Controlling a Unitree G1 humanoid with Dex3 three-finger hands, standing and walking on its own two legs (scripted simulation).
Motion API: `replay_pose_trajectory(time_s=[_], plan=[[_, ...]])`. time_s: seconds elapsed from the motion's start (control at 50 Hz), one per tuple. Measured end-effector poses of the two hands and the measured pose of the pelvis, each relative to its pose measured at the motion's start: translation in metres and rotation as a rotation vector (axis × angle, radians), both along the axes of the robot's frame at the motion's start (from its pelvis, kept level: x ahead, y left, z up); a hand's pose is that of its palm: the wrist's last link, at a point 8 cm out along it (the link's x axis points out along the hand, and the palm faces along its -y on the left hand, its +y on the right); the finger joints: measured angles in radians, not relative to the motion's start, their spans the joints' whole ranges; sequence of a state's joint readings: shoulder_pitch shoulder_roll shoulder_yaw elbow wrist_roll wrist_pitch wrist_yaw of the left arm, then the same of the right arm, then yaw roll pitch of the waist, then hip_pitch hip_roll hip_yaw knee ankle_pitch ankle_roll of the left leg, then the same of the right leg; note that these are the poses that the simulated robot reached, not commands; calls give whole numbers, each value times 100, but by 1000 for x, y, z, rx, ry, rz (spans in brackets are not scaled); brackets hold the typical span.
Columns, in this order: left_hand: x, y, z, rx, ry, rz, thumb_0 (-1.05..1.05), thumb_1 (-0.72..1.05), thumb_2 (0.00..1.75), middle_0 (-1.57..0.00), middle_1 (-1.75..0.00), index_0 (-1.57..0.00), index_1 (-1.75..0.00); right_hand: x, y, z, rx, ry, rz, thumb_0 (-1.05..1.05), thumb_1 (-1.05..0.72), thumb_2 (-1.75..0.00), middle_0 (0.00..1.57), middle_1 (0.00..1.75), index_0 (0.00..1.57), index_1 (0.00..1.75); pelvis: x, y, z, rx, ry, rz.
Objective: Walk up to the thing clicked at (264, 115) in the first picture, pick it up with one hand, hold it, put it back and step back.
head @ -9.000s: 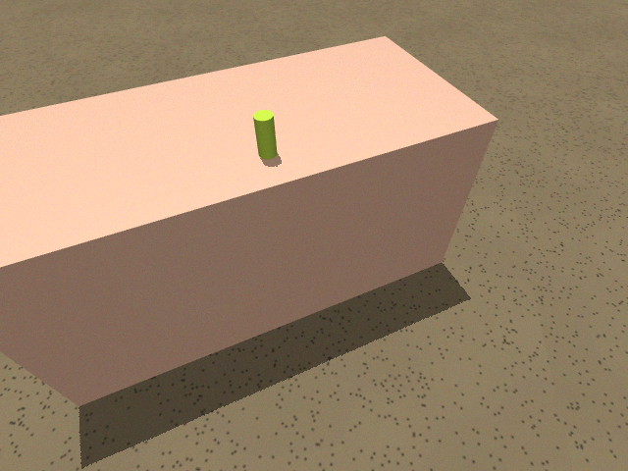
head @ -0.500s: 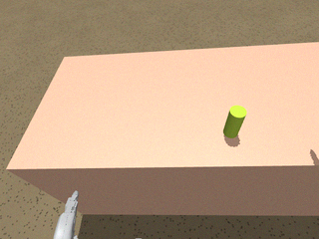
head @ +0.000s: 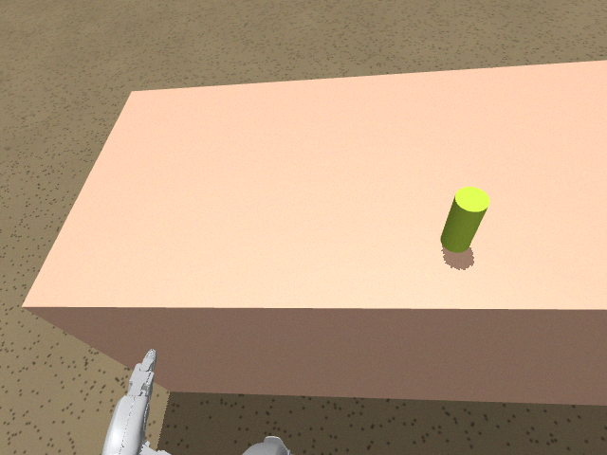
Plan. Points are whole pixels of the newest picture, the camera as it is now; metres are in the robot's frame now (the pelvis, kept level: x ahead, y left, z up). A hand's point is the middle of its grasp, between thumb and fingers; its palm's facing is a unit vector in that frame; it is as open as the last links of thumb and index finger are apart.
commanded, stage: go down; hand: right
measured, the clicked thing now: (463, 221) +0.48 -0.18 -0.03
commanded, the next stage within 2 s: approach in 1.42 s
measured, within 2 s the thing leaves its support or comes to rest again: neither
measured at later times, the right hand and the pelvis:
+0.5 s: hand out of the picture +0.41 -0.37 +0.10, palm faces +0.12 +0.99 +0.02, open 17.5 cm; pelvis +0.00 -0.01 -0.01, yaw +0 degrees
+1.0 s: hand out of the picture +0.40 -0.37 +0.10, palm faces +0.12 +0.99 +0.01, open 17.5 cm; pelvis +0.00 +0.00 -0.01, yaw +0 degrees
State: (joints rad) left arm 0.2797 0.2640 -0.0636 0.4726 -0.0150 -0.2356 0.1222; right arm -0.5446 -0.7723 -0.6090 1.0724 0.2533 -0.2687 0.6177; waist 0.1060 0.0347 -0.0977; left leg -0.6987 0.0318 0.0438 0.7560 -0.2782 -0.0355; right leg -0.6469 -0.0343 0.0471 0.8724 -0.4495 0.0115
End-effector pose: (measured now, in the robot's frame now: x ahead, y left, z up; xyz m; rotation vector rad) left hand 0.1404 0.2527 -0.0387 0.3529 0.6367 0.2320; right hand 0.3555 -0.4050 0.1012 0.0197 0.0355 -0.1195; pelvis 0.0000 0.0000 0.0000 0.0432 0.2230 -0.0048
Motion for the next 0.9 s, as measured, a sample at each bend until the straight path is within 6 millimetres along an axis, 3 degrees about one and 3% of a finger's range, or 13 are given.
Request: replay_pose_trajectory(time_s=[0.52, 0.9], plan=[[1, -6, -2, 29, 8, -16, -2, -55, 7, -6, -5, -5, -5, 25, -16, -2, 4, 5, 5, -1, 56, -5, 5, 5, 5, 5, 4, -6, -10, 16, 56, 4], [1, -4, 1, 22, -7, -22, -1, -54, 6, -6, -5, -5, -5, 21, -16, 3, 5, 5, -7, -1, 55, -5, 5, 5, 5, 5, 4, -2, -10, 12, 49, -1]])
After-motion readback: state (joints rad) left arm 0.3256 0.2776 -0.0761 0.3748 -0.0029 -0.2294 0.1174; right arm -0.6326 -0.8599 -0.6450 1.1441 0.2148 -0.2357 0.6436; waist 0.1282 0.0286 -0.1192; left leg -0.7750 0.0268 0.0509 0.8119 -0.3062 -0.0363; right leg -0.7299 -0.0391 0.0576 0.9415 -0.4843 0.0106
